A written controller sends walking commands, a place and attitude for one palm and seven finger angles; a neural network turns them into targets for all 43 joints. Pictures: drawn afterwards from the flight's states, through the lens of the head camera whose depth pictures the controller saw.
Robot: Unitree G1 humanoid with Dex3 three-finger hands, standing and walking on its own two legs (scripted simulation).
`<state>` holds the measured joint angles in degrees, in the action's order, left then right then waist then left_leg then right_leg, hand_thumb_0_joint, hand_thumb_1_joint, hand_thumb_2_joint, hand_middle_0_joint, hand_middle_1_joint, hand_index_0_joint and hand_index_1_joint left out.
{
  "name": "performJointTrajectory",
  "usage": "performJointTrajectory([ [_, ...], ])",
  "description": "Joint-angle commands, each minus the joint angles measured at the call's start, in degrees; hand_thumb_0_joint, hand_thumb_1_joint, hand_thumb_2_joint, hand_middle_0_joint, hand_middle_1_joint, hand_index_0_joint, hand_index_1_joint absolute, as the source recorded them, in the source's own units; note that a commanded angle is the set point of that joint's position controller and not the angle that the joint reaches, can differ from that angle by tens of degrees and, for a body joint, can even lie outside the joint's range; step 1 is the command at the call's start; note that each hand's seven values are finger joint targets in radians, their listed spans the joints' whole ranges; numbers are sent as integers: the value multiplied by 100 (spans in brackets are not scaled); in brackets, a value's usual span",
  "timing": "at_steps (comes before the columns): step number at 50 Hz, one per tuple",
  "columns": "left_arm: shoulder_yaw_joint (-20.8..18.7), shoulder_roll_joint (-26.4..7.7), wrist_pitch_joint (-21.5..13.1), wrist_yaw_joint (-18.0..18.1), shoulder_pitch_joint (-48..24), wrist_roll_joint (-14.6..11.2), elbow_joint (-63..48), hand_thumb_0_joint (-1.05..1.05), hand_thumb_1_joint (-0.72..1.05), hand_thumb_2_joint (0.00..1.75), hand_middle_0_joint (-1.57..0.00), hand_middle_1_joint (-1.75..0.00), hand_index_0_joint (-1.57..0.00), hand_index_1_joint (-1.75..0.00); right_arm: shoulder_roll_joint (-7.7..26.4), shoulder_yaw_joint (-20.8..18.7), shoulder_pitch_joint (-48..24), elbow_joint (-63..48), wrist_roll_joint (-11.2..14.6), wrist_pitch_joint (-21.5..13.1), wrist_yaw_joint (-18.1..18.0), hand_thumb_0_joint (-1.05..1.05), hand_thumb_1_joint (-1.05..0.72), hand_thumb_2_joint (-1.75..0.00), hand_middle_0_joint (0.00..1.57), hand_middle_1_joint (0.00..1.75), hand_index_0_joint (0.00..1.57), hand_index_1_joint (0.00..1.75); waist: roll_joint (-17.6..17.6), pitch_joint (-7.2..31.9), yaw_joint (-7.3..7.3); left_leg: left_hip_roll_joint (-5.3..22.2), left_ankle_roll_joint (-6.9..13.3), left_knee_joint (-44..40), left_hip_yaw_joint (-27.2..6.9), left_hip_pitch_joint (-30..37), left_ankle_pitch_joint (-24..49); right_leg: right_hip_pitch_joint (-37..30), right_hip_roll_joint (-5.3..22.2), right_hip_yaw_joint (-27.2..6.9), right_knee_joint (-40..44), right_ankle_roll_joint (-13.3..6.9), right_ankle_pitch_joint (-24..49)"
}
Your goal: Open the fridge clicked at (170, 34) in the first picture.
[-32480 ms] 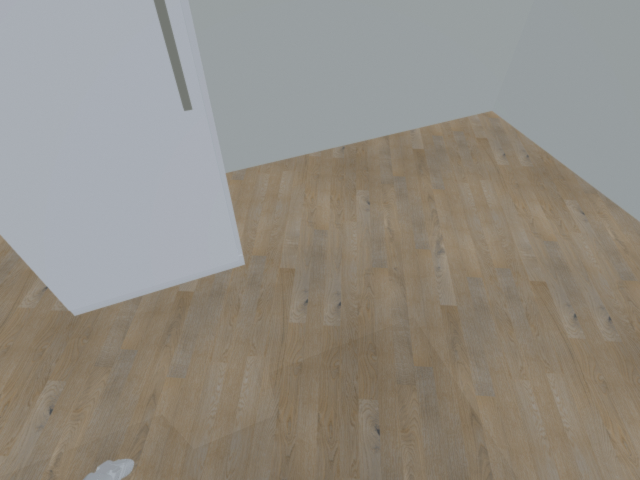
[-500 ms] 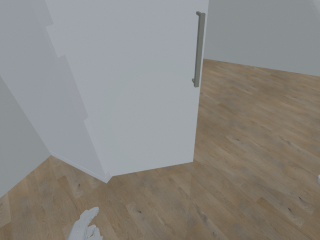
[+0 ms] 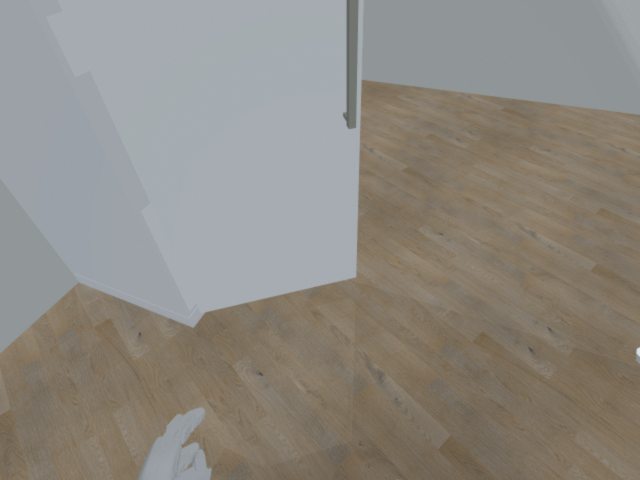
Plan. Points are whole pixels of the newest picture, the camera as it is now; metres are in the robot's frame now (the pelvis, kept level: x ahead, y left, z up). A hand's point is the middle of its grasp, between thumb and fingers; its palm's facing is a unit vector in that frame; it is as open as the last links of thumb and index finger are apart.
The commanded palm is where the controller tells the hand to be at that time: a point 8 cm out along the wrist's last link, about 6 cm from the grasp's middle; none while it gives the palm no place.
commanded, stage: stop stepping back and stand still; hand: right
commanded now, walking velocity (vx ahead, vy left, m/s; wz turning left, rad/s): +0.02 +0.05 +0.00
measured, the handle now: (349, 59) +0.94 -0.03 +0.15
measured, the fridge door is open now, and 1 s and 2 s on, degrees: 52 52 52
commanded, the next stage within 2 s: let the arm hang, fingers relaxed in 0.38 s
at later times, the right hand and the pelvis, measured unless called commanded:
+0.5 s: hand out of the picture +0.19 -0.30 +0.17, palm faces +0.45 +0.75 -0.48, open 7.4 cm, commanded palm none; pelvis +0.00 -0.03 +0.00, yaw -2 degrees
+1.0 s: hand out of the picture +0.00 -0.23 -0.16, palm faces +0.02 +0.97 -0.23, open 7.1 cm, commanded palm none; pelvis +0.01 -0.03 +0.02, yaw -3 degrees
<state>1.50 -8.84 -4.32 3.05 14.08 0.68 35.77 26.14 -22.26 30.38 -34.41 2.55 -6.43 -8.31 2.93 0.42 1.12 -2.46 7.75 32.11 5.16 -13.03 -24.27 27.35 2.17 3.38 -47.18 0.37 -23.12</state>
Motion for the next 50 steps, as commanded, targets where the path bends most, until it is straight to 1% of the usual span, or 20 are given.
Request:
performJointTrajectory([
  [1, -382, -724, -320, 145, -662, 29, -541, 0, 90, 90, -20, -30, -20, -30, 1140, -1042, -1240, -911, 34, -483, -274, 0, -90, -90, 20, 30, 20, 30, 69, 263, -193, 1869, 566, -2120, -2562, -42, -1658, 867, 280, -289, -1394, 88, 12],
  [6, -352, -894, -378, 325, -697, -25, -555, 0, 90, 90, -20, -30, -20, -30, 604, -525, -1013, -105, 36, -444, -262, 0, -90, -90, 20, 30, 20, 30, 40, -33, -222, 1343, 134, -1114, -1206, -1148, -1514, -1511, 48, 405, 1131, -104, 85],
  [7, -345, -1010, -423, 342, -647, -11, -578, 0, 90, 90, -20, -30, -20, -30, 652, -510, -1060, -204, 19, -497, -251, 0, -90, -90, 20, 30, 20, 30, -336, -19, -249, 1025, -76, -352, -945, -1329, -1321, -1873, 195, 18, 1761, -260, -261],
  [9, -310, -1185, -436, 332, -861, -34, -809, 0, 90, 90, -20, -30, -20, -30, 701, -533, -1166, -695, -22, -652, -259, 0, -90, -90, 20, 30, 20, 30, -2011, -164, -193, 61, -726, 1889, -148, -2025, -700, -1878, 1773, -2807, 3525, -994, -1047],
  [10, -312, -1051, -443, 296, -922, -17, -704, 0, 90, 90, -20, -30, -20, -30, 956, -755, -1126, -595, -54, -694, -211, 0, -90, -90, 20, 30, 20, 30, -1472, -180, -144, 247, -741, 2411, -503, -1701, -465, -1362, 1814, -2926, 3814, -1058, -1468],
  [15, -285, -962, -503, 109, -976, -27, -683, 0, 90, 90, -20, -30, -20, -30, 999, -946, -239, -889, -83, -706, -219, 0, -90, -90, 20, 30, 20, 30, -1402, -63, 22, 157, -643, -33, -149, 835, -45, 418, 817, -905, 2855, -462, -1584],
  [16, -324, -965, -478, 107, -910, -17, -727, 0, 90, 90, -20, -30, -20, -30, 1192, -1131, -95, -804, -93, -721, -235, 0, -90, -90, 20, 30, 20, 30, -647, -109, 3, 516, -410, -869, -934, 747, -337, 517, 356, -504, 1871, -270, -1227],
  [17, -334, -864, -449, 85, -904, 1, -749, 0, 90, 90, -20, -30, -20, -30, 1182, -1120, -128, -772, -37, -734, -221, 0, -90, -90, 20, 30, 20, 30, 447, -148, -53, 1418, 64, -1774, -2586, 313, -998, 596, -49, -216, 538, -100, -582],
  [18, -301, -838, -502, 68, -832, -13, -675, 0, 90, 90, -20, -30, -20, -30, 1173, -1119, -387, -881, 34, -747, -259, 0, -90, -90, 20, 30, 20, 30, 663, -20, -58, 2040, 317, -2019, -3321, 223, -343, 466, -134, -87, -204, -12, -69],
  [20, -347, -866, -541, 59, -581, -55, -490, 0, 90, 90, -20, -30, -20, -30, 891, -984, -373, -565, 72, -739, -270, 0, -90, -90, 20, 30, 20, 30, 254, 174, -121, 1831, 270, -1593, -2522, -77, 391, -345, 11, -281, 198, -19, -8],
  [23, -319, -939, -534, 165, -733, -70, -463, 0, 90, 90, -20, -30, -20, -30, 739, -848, -369, -208, 29, -750, -253, 0, -90, -90, 20, 30, 20, 30, -265, 289, -132, 917, -417, -635, -1205, -512, 753, -1593, 169, -548, 1983, -213, 867],
  [24, -725, -2041, -683, -417, -467, 31, 743, 0, 90, 90, -20, -30, -20, -30, -357, 1588, -673, 4019, -591, 83, 631, 0, -90, -90, 20, 30, 20, 30, -716, 170, -565, 893, -691, 945, -533, -1360, 2012, -1317, 811, -1407, 1279, -529, 2560],
  [27, -478, -1655, 20, -319, -388, 129, 318, 0, 90, 90, -20, -30, -20, -30, -606, 1623, -1139, 4569, -411, 650, 725, 0, -90, -90, 20, 30, 20, 30, -529, 272, -362, 251, -879, 2339, -807, -1194, -937, -287, 1456, -2628, 2570, -1207, 2127],
  [29, -397, -1694, 106, -289, -495, 196, 280, 0, 90, 90, -20, -30, -20, -30, -482, 1725, -1340, 5254, -401, 574, 725, 0, -90, -90, 20, 30, 20, 30, 197, 434, -115, 334, -826, 1215, -806, -746, -410, -809, 1209, -2181, 2143, -1143, 3677],
  [30, -386, -1742, 147, -276, -573, 154, 345, 0, 90, 90, -20, -30, -20, -30, -407, 1752, -1296, 5729, -395, 535, 703, 0, -90, -90, 20, 30, 20, 30, 466, 683, 36, 351, -806, 315, -760, -158, 924, -1034, 915, -1750, 1736, -908, 4201],
  [32, -305, -1273, 263, -303, -510, 6, 517, 0, 90, 90, -20, -30, -20, -30, -279, 1920, -1494, 6570, -332, 539, 665, 0, -90, -90, 20, 30, 20, 30, 365, 612, -159, 1095, -526, -311, -1516, 252, 2979, -794, 108, -797, 1544, -242, 2310],
  [33, -299, -1186, 382, -320, -430, 40, 696, 0, 90, 90, -20, -30, -20, -30, -269, 2012, -1812, 6942, -345, 575, 689, 0, -90, -90, 20, 30, 20, 30, 167, 205, -316, 1245, -402, -673, -1760, -338, 2084, -910, -51, -677, 1674, -142, 1157],
  [36, -282, -1151, 506, -289, -334, 86, 1149, 0, 90, 90, -20, -30, -20, -30, -232, 2116, -2171, 7772, -367, 575, 718, 0, -90, -90, 20, 30, 20, 30, 200, -139, -419, 948, -382, -1178, -1833, -802, 1034, -1461, -62, -656, 1963, -134, 1053],
  [40, -285, -1035, 440, -215, -382, 105, 1649, 0, 90, 90, -20, -30, -20, -30, -616, 2057, -1709, 8583, -345, 557, 713, 0, -90, -90, 20, 30, 20, 30, -1181, 137, -200, 636, -507, -1186, -1457, -43, 1001, -1384, 210, -879, 2543, -213, 973],
  [50, -309, -983, 429, -134, 65, 42, 2475, 0, 90, 90, -20, -30, -20, -30, -739, 2167, -1596, 9529, -325, 580, 695, 0, -90, -90, 20, 30, 20, 30, -388, -118, -200, 617, -533, -1364, -1287, -9, 1226, -1604, 366, -922, 2817, -250, 1188],
])
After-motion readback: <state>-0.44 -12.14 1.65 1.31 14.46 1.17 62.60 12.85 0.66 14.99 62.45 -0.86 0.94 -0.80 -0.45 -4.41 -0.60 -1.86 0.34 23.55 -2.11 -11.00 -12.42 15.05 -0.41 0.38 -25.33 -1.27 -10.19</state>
